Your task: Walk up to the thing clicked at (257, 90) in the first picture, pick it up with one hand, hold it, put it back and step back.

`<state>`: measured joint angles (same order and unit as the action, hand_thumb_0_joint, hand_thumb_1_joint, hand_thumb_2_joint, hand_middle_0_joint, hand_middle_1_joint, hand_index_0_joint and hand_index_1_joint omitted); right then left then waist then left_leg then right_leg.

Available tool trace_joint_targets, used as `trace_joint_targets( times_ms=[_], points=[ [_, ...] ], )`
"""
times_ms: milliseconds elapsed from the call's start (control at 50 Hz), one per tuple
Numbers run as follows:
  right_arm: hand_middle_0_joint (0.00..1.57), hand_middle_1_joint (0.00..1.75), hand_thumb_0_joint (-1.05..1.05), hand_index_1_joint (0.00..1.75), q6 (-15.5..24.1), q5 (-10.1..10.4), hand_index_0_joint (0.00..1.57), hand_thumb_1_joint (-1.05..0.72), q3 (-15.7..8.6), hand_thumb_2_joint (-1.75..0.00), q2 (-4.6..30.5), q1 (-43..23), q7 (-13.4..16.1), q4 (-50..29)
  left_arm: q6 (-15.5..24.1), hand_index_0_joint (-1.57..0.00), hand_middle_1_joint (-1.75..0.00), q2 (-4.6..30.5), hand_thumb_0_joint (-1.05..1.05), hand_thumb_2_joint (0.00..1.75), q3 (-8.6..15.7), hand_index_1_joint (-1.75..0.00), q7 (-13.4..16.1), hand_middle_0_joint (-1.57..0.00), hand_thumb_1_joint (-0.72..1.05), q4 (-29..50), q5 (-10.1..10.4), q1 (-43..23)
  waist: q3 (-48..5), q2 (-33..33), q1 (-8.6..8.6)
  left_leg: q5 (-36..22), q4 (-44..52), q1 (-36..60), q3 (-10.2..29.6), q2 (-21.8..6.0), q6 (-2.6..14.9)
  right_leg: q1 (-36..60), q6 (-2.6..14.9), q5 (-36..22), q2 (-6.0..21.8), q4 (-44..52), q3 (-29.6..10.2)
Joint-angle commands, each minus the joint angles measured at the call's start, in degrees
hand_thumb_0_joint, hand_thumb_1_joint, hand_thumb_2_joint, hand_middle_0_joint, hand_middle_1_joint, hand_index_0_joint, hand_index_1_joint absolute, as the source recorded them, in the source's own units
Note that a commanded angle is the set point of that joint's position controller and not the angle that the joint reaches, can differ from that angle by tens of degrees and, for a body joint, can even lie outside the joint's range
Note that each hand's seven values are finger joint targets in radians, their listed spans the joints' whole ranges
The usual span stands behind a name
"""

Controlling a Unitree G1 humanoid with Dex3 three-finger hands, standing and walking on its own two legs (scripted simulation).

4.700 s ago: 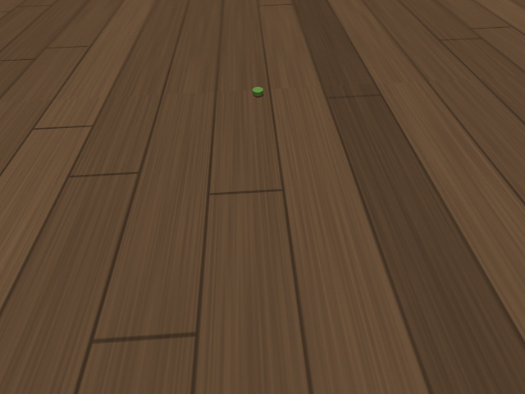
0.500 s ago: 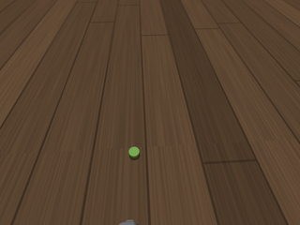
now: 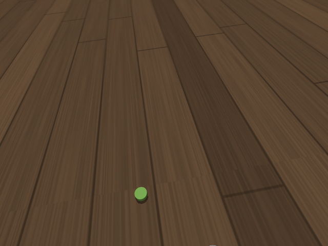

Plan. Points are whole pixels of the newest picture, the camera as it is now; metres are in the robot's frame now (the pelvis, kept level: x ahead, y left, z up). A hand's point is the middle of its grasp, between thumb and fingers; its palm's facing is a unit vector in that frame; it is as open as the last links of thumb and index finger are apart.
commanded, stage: walk up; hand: left
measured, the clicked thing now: (141, 193) +0.56 +0.22 -0.75
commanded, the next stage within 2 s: none
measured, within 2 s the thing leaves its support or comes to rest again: neither
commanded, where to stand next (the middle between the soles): +0.22 +0.03 m, yaw +2 degrees
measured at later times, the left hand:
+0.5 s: hand out of the picture +0.16 +0.28 -0.16, palm faces +0.02 -0.93 -0.36, open 7.4 cm
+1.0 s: hand out of the picture +0.15 +0.29 -0.13, palm faces +0.01 -0.91 -0.42, open 7.4 cm
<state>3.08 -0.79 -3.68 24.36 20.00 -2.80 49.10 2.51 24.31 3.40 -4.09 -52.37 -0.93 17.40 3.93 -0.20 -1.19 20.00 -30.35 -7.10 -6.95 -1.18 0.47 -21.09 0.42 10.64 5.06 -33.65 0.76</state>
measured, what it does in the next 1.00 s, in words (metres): walks ahead: left foot, then right foot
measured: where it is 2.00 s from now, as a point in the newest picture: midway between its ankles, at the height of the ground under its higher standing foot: outside the picture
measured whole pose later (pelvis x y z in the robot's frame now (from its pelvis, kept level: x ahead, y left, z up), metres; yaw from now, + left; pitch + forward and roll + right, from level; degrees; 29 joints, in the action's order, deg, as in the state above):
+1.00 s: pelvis +0.13 +0.02 +0.00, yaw +1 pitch -2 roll +0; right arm -1.0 -0.7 -1.9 22.6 12.0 -1.7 56.1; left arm 1.9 21.1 1.4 -0.3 -56.9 -1.8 16.8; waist 3.1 3.7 1.6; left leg 22.5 -40.4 -19.5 1.4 -0.8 1.0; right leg -14.3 0.1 15.4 1.1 -31.8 2.0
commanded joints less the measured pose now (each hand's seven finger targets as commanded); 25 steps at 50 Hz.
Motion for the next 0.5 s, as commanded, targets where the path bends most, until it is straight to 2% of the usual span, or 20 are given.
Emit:
trace_joint_targets(
  times_ms=[0,20,40,60,80,100,120,140,160,200,240,260,280,300,340,380,420,440,460,480],
  points=[
    [0.2,0.3,0.0,0.3,1.4,0.5,0.2,-0.9,-1.1,-0.9,6.3,0.5,0.7,-6.7,3.9,-0.2,-0.3,16.1,0.0,0.9,5.3,-0.3,2.8,-0.2,0.9,1.3,-0.7,11.5,-8.0,-16.5,6.57,-1.5,-22.8,-18.4,2.3,-2.7,5.3,23.9,3.93,13.5,6.4,13.7,-13.6],
    [0.2,0.3,0.0,0.3,0.8,0.5,0.2,-0.9,-0.7,-0.9,5.7,1.9,0.7,-6.4,4.2,-0.2,-0.3,18.7,0.0,0.9,5.4,-0.3,3.3,-0.2,0.9,3.1,-0.3,9.4,-4.8,-17.4,5.04,9.5,-30.2,-29.7,4.3,3.5,1.92,25.0,8.56,16.0,17.4,20.0,-34.3],
    [0.2,0.3,0.0,0.3,0.2,0.0,0.2,-0.9,-2.2,-0.9,11.5,-0.2,1.6,-5.5,3.7,-0.2,-0.3,19.8,0.0,0.9,5.3,-0.3,3.1,-0.2,0.9,3.4,0.6,7.4,-2.9,-12.7,5.65,10.6,-33.3,-30.0,8.1,0.5,1.91,21.4,13.42,14.9,20.4,19.7,-37.9],
    [0.2,0.3,0.0,0.3,0.2,-0.1,0.2,-0.9,-2.7,-0.9,13.0,-1.0,1.7,-4.6,3.4,-0.2,-0.3,18.3,0.0,0.9,5.1,-0.3,3.1,-0.2,0.9,4.1,1.2,6.4,-0.6,-10.7,4.86,8.8,-34.0,-30.2,10.0,-1.6,1.91,18.0,13.99,11.1,19.1,19.5,-34.6],
    [0.2,0.3,0.0,0.3,0.0,0.7,0.2,-0.9,-2.7,-0.9,12.6,-1.4,1.5,-3.5,3.5,-0.2,-0.3,16.3,0.0,0.9,4.5,-0.3,3.3,-0.2,0.9,4.3,1.6,5.6,0.8,-7.3,4.31,5.8,-33.5,-28.9,12.7,-2.0,1.79,16.1,11.33,4.9,15.8,19.2,-26.7],
    [0.2,0.3,0.0,0.3,-0.3,1.4,0.2,-0.9,-2.6,-0.9,11.7,0.7,1.3,-2.1,3.6,-0.2,-0.3,14.7,0.0,0.9,3.9,-0.3,3.7,-0.2,0.9,4.7,1.7,3.8,0.0,-7.5,2.79,2.6,-32.0,-27.2,13.6,-2.0,1.52,16.6,7.51,-1.2,12.2,17.9,-19.5],
    [0.2,0.3,0.0,0.3,-0.6,1.5,0.2,-0.9,-2.3,-0.9,10.7,1.9,1.1,-1.5,3.6,-0.2,-0.3,14.4,0.0,0.9,3.7,-0.3,3.9,-0.2,0.9,4.8,1.8,2.8,-0.6,-9.0,1.76,0.1,-30.4,-24.8,12.1,-1.5,1.4,15.5,5.99,-6.4,9.8,17.2,-14.3],
    [0.2,0.3,0.0,0.3,-0.8,1.2,0.2,-0.9,-2.2,-0.9,10.1,2.0,0.8,-1.5,3.7,-0.2,-0.3,14.4,0.0,0.9,3.5,-0.3,3.8,-0.2,0.9,5.1,1.4,2.7,-1.4,-10.1,1.6,-1.3,-29.6,-23.5,10.8,-1.2,1.15,14.6,7.33,-10.1,9.0,16.7,-11.9],
    [0.2,0.3,0.0,0.3,-1.2,0.9,0.2,-0.9,-2.5,-0.9,10.0,1.8,0.5,-1.4,3.9,-0.2,-0.3,14.2,0.0,0.9,3.5,-0.3,3.8,-0.2,0.9,5.6,1.2,2.1,-1.1,-9.6,1.56,-2.7,-29.3,-22.5,10.6,-1.3,0.72,12.4,8.55,-9.5,8.6,17.3,-9.5],
    [0.2,0.3,0.0,0.3,-1.6,0.6,0.2,-0.9,-2.8,-0.9,9.7,0.9,0.1,-1.5,4.0,-0.2,-0.3,13.5,0.0,0.9,3.4,-0.3,3.8,-0.2,0.9,6.4,1.1,2.4,0.4,-9.0,1.81,-6.1,-27.0,-23.6,10.6,-1.0,0.07,11.7,8.39,-7.4,7.9,18.9,-7.3],
    [0.2,0.3,0.0,0.3,-1.8,0.1,0.2,-0.9,-2.8,-0.9,9.1,-1.1,0.1,-1.8,3.6,-0.2,-0.3,13.3,0.0,0.9,3.2,-0.3,3.9,-0.2,0.9,7.5,0.6,0.8,2.3,-9.0,1.69,-6.2,-21.7,-22.8,10.0,-1.9,-0.83,8.6,10.14,-3.9,8.7,19.7,-5.8],
    [0.2,0.3,0.0,0.3,-1.7,0.0,0.2,-0.9,-2.7,-0.9,8.7,-1.5,0.2,-1.7,3.4,-0.2,-0.3,13.1,0.0,0.9,3.2,-0.3,4.0,-0.2,0.9,7.7,0.4,0.4,2.5,-8.9,1.72,-6.2,-19.1,-22.0,9.5,-2.1,-1.18,8.0,10.57,-4.5,8.9,18.8,-4.7],
    [0.2,0.3,0.0,0.3,-1.6,-0.2,0.2,-0.9,-2.4,-0.9,8.0,-3.1,0.2,-1.9,3.1,-0.2,-0.3,12.8,0.0,0.9,3.0,-0.3,4.1,-0.2,0.9,7.8,0.2,1.0,2.7,-8.5,2.49,-6.0,-15.8,-20.3,9.0,-2.4,-1.08,7.3,10.63,-7.2,8.6,17.3,-3.7],
    [0.2,0.3,0.0,0.3,-1.4,-0.4,0.2,-0.9,-2.1,-0.9,7.2,-3.2,0.4,-1.8,3.0,-0.2,-0.3,12.6,0.0,0.9,2.9,-0.3,4.1,-0.2,0.9,7.7,0.1,0.7,1.6,-8.8,2.36,-7.7,-12.5,-17.9,7.9,-2.9,-1.26,7.3,10.92,-11.3,9.2,15.0,-2.8],
    [0.2,0.3,0.0,0.3,-1.0,-0.2,0.2,-0.9,-1.8,-0.9,6.4,-5.3,0.7,-1.5,2.6,-0.2,-0.3,12.3,0.0,0.9,2.2,-0.3,4.4,-0.2,0.9,7.3,0.3,1.1,-0.1,-8.5,3.22,-10.4,-8.5,-13.6,6.7,-2.4,-1.16,7.2,10.8,-21.4,9.5,10.6,-1.9],
    [0.2,0.3,0.0,0.3,-0.6,-0.3,0.2,-0.9,-1.8,-0.9,6.3,-4.2,1.3,-0.2,2.0,-0.2,-0.3,12.9,0.0,0.9,1.9,-0.3,4.7,-0.2,0.9,7.2,0.9,-0.7,-2.9,-6.2,1.89,-13.7,-2.8,-7.7,5.6,-1.2,-0.02,6.7,9.97,-23.7,9.2,4.6,-1.5],
    [0.2,0.3,0.0,0.3,0.0,-0.6,0.2,-0.9,-2.3,-0.9,8.3,-1.2,2.0,1.8,1.1,-0.2,-0.3,10.8,0.0,0.9,1.0,-0.3,5.0,-0.2,0.9,7.4,1.3,-2.0,-5.0,-0.5,-0.2,-18.4,3.6,-0.7,5.8,-0.1,1.98,3.8,6.49,-14.0,6.0,-3.7,-0.1],
    [0.2,0.3,0.0,0.3,0.3,-0.9,0.2,-0.9,-3.2,-0.9,12.3,0.4,2.6,2.0,0.8,-0.2,-0.3,8.1,0.0,0.9,0.1,-0.3,4.9,-0.2,0.9,7.5,1.6,0.0,-7.7,9.1,-0.6,-22.7,7.1,3.5,14.8,-7.9,4.43,0.2,3.91,-3.6,1.6,-11.9,2.1],
    [0.2,0.3,0.0,0.3,0.6,-0.9,0.2,-0.9,-4.3,-0.9,16.5,1.2,2.2,0.4,0.5,-0.2,-0.3,6.4,0.0,0.9,-0.4,-0.3,4.5,-0.2,0.9,8.0,2.0,3.7,-8.3,16.0,0.5,-11.6,10.0,6.6,31.5,-16.1,9.35,-8.3,2.13,20.5,-6.0,-19.4,2.8],
    [0.2,0.3,0.0,0.3,0.3,0.4,0.2,-0.9,-4.9,-0.9,18.4,0.7,2.1,0.2,-0.3,-0.2,-0.3,10.3,0.0,0.9,0.7,-0.3,5.1,-0.2,0.9,6.0,1.5,4.8,-8.2,13.1,-0.25,0.0,12.9,5.6,37.2,-20.7,14.96,-9.9,2.54,24.5,-4.7,-25.5,0.4]
  ],
)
